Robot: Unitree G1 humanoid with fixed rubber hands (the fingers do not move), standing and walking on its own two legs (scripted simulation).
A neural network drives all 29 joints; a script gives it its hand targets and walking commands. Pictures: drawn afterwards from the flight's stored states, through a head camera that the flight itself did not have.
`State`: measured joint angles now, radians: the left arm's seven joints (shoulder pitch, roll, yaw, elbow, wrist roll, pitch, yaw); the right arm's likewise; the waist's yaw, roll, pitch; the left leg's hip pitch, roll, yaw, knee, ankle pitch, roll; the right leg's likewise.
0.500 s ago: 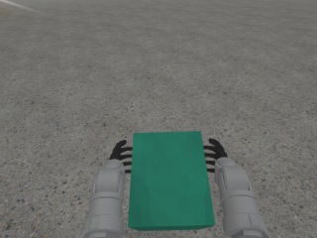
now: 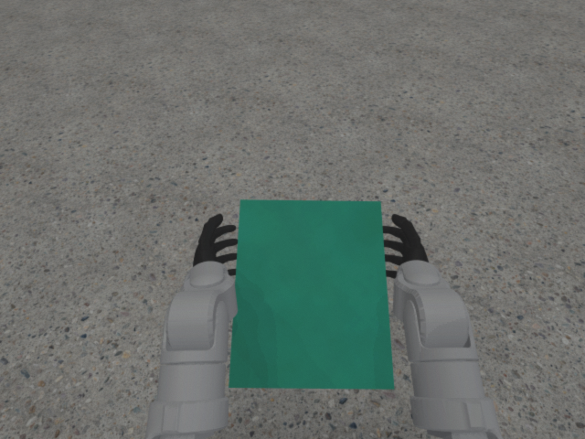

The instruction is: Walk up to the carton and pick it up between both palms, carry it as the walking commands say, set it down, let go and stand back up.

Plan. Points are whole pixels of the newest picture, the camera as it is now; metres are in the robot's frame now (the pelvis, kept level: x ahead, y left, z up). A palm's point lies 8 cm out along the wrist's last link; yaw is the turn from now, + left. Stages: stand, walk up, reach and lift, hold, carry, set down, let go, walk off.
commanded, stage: carry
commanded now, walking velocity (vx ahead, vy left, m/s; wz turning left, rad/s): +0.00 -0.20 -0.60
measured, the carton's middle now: (307, 296) +0.33 +0.02 -0.01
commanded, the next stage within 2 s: none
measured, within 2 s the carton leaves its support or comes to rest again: neither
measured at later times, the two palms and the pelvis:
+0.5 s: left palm (337, 287) +0.27 -0.01 +0.12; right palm out of the picture +0.19 -0.27 +0.11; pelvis -0.03 -0.08 +0.02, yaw -16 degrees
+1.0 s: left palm (524, 368) +0.19 -0.20 +0.11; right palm out of the picture +0.04 -0.42 +0.11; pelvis -0.11 -0.17 +0.02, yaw -34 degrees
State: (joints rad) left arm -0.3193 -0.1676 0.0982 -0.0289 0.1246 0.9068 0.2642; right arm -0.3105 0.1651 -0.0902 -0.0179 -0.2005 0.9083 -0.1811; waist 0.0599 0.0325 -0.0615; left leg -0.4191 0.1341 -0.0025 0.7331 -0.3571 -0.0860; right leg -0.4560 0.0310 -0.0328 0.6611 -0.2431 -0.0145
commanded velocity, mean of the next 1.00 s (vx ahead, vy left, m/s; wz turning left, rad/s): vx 0.00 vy -0.20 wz -0.60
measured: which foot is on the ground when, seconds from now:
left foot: down 0.00-0.00, up 0.02-0.22, down 0.24-0.56, up 0.58-0.80, down 0.82-1.00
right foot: down 0.00-0.26, up 0.28-0.52, down 0.54-0.82, up 0.84-1.00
